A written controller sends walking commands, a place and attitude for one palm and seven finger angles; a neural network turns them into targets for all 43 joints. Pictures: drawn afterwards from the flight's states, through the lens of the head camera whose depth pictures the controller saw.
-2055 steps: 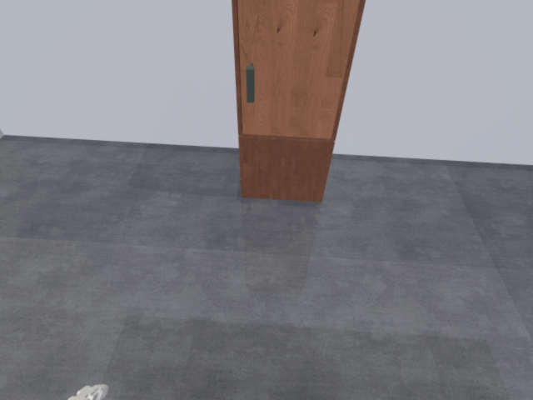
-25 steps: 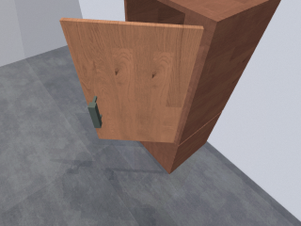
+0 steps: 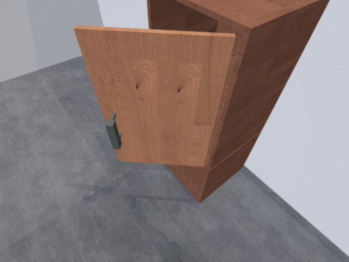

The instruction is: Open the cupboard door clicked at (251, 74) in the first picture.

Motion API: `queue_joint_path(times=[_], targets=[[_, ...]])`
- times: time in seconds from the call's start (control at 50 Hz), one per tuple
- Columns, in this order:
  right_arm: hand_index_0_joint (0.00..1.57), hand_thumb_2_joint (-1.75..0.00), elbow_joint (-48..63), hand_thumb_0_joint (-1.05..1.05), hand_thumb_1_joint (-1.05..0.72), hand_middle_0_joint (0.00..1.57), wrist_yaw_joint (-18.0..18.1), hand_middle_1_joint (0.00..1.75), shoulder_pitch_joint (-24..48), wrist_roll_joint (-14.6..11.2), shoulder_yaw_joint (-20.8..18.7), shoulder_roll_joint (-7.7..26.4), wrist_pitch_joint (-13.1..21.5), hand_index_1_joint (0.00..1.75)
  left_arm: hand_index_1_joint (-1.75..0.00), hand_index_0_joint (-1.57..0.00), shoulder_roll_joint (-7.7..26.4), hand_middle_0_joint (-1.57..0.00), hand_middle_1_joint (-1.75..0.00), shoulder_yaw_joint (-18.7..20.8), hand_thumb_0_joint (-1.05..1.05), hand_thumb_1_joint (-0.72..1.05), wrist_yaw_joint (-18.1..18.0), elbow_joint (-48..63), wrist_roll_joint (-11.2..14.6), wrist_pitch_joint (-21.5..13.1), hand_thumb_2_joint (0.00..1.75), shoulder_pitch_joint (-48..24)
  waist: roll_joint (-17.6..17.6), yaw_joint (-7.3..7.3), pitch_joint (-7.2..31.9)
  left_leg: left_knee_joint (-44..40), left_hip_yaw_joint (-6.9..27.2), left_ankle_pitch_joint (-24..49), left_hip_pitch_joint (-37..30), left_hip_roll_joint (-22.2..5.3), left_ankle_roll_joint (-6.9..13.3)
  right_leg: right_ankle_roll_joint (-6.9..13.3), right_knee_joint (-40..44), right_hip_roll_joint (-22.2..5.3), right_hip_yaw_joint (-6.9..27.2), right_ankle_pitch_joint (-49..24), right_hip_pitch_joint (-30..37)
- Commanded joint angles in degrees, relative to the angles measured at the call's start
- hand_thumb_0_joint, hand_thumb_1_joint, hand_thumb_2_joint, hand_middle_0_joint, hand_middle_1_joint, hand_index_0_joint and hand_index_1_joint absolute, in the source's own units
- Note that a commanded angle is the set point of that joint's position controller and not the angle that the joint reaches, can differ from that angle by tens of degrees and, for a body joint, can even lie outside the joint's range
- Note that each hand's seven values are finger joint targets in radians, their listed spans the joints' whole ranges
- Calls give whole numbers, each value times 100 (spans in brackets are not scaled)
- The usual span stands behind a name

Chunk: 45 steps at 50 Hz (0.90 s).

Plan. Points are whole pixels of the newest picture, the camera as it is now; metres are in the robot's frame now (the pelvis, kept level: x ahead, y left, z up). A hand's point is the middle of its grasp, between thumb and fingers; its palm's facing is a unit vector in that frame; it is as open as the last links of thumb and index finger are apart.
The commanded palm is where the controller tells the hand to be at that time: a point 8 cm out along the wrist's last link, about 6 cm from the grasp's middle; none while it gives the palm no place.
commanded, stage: look again from close up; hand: left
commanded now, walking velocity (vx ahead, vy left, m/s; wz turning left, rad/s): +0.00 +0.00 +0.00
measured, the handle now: (115, 130) +0.53 +0.25 -0.10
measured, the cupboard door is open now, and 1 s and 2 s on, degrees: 48 48 48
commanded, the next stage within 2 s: raise the hand with hooked fingers in 0.24 s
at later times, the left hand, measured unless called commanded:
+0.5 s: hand out of the picture +0.13 +0.21 -0.07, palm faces +0.26 -0.95 -0.19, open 7.4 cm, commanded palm +0.10 +0.24 -0.08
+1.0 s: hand (84, 252) +0.15 +0.21 -0.06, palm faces -0.01 -1.00 -0.09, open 10.0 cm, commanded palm +0.13 +0.27 -0.08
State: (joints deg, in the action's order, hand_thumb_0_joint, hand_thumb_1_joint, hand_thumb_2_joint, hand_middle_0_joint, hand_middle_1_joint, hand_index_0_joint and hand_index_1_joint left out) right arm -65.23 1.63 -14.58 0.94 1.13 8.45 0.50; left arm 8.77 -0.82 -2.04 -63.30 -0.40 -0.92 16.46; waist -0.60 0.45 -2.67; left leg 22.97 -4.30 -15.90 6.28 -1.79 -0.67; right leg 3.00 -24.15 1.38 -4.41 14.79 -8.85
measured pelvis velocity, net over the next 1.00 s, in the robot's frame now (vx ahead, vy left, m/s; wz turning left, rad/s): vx -0.07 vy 0.01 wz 0.04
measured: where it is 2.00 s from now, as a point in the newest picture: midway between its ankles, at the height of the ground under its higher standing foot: outside the picture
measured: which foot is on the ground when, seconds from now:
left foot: down 0.00-1.00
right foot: down 0.00-1.00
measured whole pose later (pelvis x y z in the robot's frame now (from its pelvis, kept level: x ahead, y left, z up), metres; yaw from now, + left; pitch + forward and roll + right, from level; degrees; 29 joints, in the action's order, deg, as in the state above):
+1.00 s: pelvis -0.07 +0.01 -0.12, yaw +3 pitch +17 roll -3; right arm -31.0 2.0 -7.2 -0.3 2.4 12.2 13.4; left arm 14.5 8.6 18.8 -1.4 15.2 -32.0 16.5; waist 0.8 2.6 7.4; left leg 76.3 1.4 -32.9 60.2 -2.0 0.9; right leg 3.2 -72.0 -1.7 -9.4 30.2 -58.6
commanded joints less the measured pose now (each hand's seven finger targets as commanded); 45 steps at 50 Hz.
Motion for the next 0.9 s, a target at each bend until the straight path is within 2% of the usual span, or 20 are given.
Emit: queue_joint_path(times=[0.0, 0.3, 0.32, 0.34, 0.36, 0.38, 0.4, 0.42, 0.44, 0.46, 0.48, 0.5, 0.54, 0.56, 0.58, 0.62, 0.68, 0.76, 0.8, 0.88], targets=[[20, -90, 86, 0, -90, 20, 51, 30, -360, -34, -83, 469, 75, 30, -30, -20, 583, -20, -30, 114, 0, 90, -28, 166, -8, -86, 90, 341, 70, -18, -96, -343, 411, 905, 277, -426, 169, -10, 421, -822, 779, -1455, 49], [20, -90, 14, 0, -90, 20, 74, 30, -571, -29, -78, 340, 104, 30, -30, -20, 474, -20, -30, 134, 0, 90, -39, 112, -15, -83, 90, 454, 73, 12, -194, -365, 455, 987, 401, -431, 183, 1, 351, -804, 689, -1329, 39], [20, -90, 419, 0, -90, 20, 8, 30, 141, -96, -150, 572, 173, 30, -30, -20, 673, -20, -30, 154, 0, 90, -255, -176, -83, -211, 90, 952, -64, 254, -266, 1084, 126, 931, 920, -402, 11, -352, 236, -1258, 1082, -4468, -15], [20, -90, 2438, 0, -90, 20, 266, 30, -165, -325, -248, 1681, 1052, 30, -32, -20, 1753, -20, -32, 494, 0, 88, -126, 8505, 1209, -1445, 89, -3252, 1026, -564, 2599, 161, 300, 1635, -544, 167, 268, -138, -247, -716, 793, -3194, 626], [20, -90, 2121, 0, -90, 20, 429, 30, 411, -257, -118, 1072, 1461, 30, -33, -20, 1410, -20, -33, 615, 0, 85, -384, 6913, 701, -1085, 88, -1125, 1800, -33, 2490, 129, 135, 2529, -675, 81, 320, 1, -390, -331, 582, -2057, 505], [20, -90, 1859, 0, -90, 20, 393, 30, 309, -330, -234, 1178, 1586, 30, -34, -21, 1102, -21, -34, 459, 0, 83, -624, 6413, 790, -793, 87, -966, 1717, -160, 1917, 274, 278, 2152, -241, -23, 149, -60, -343, -353, 313, -1166, 14], [20, -90, 1801, 0, -90, 20, 342, 30, 152, -411, -272, 902, 1567, 30, -36, -21, -248, -21, -36, -252, 0, 81, -565, 5156, 818, -237, 86, 516, 685, -244, 1027, 240, 395, 1896, 232, -116, 212, -135, -307, -297, 162, -1047, -403], [20, -90, 2211, 0, -90, 20, 335, 30, 290, -465, -248, 1155, 1630, 30, -37, -21, -361, -21, -37, -450, 0, 78, -385, 6043, 1065, -405, 85, -220, 72, -292, 335, 318, 543, 1396, 613, -69, 255, -217, -336, -310, 36, -895, -738], [20, -90, 2336, 0, -90, 20, 352, 30, 317, -424, -347, 1365, 1725, 30, -39, -21, 62, -21, -39, -90, 0, 76, -271, 6105, 1106, -746, 84, -391, -563, -426, 342, 564, 558, 946, 788, -1, 289, -270, -334, -280, 12, -519, -1157], [20, -90, 2482, 0, -90, 20, 344, 30, 305, -324, -392, 1425, 1799, 30, -40, -21, 66, -21, -40, -49, 0, 74, -144, 5805, 1054, -1073, 83, -298, -1081, -477, 29, 815, 562, 488, 1220, 81, 307, -309, -412, -260, -24, 26, -1692], [20, -90, 2642, 0, -90, 20, 297, 30, 261, -279, -424, 1425, 1812, 30, -42, -21, 11, -21, -42, 42, 0, 71, -5, 5212, 997, -1327, 82, -164, -1240, -478, -192, 1095, 567, 138, 1634, 169, 275, -305, -583, -276, -26, 495, -2143], [20, -90, 2778, 0, -90, 20, 237, 30, 280, -216, -457, 1393, 1823, 30, -43, -22, -125, -22, -43, 119, 0, 69, 182, 4784, 1026, -1659, 81, 8, -1703, -389, -136, 1390, 579, -181, 2098, 225, 211, -312, -802, -281, -20, 985, -2526], [20, -90, 3183, 0, -90, 20, 92, 30, 539, -136, -553, 1353, 1907, 30, -47, -22, -103, -22, -47, 486, 0, 64, 724, 4519, 1232, -2436, 79, 1106, -1911, 121, 371, 1882, 489, -380, 2876, 300, 119, -257, -1369, -269, 122, 1238, -2625], [20, -90, 3343, 0, -90, 20, -5, 30, 619, -126, -601, 1338, 1913, 30, -48, -22, 5, -22, -48, 716, 0, 62, 1049, 4558, 1353, -2820, 78, 1617, -1647, 315, 701, 2134, 396, -244, 3105, 350, 66, -205, -1686, -271, 192, 903, -2475], [20, -90, 3490, 0, -90, 20, -147, 30, 618, -142, -656, 1354, 1863, 30, -50, -22, 284, -22, -50, 1082, 0, 60, 1418, 4373, 1399, -3120, 77, 1973, -920, 529, 1034, 2334, 338, 45, 3162, 420, -11, -87, -2108, -290, 207, 343, -2253], [20, -90, 3779, 0, -90, 20, -297, 30, 838, -125, -679, 1361, 1795, 30, -53, -22, 587, -22, -53, 1255, 0, 55, 2047, 4642, 1410, -3796, 75, 1508, -167, 436, 1478, 2952, 252, 282, 3584, 466, -59, -12, -2843, -330, 258, -400, -2515], [20, -90, 4192, 0, -90, 20, -295, 30, 922, -139, -700, 1351, 1557, 30, -57, -23, 1096, -23, -57, 1685, 0, 48, 2072, 5118, 1358, -3795, 72, 943, 216, 536, 1784, 3393, 140, -180, 4271, 457, 45, -27, -3242, -316, 549, 267, -3016], [20, -90, 4588, 0, -90, 20, -164, 30, 795, -160, -631, 1248, 1490, 30, -63, -24, 1109, -24, -63, 1532, 0, 39, 1676, 7176, 1506, -3848, 68, -498, 1011, 193, 2465, 3686, 335, -503, 4018, 310, 174, -58, -3366, -237, 597, 885, -3525], [20, -90, 4523, 0, -90, 20, -36, 30, 655, -128, -581, 1268, 1474, 30, -66, -24, 1242, -24, -66, 1453, 0, 34, 1606, 8129, 1550, -3996, 66, -1026, 887, -78, 2863, 3985, 475, -433, 3946, 223, 243, -99, -3418, -182, 689, 872, -3659], [20, -90, 4257, 0, -90, 20, 137, 30, 520, -135, -396, 1379, 1589, 30, -72, -25, 856, -25, -72, 627, 0, 25, 1975, 7936, 1537, -3808, 62, -1049, 717, -541, 2402, 4177, 704, -627, 4154, 116, 290, -99, -3457, -76, 485, 1096, -4250]])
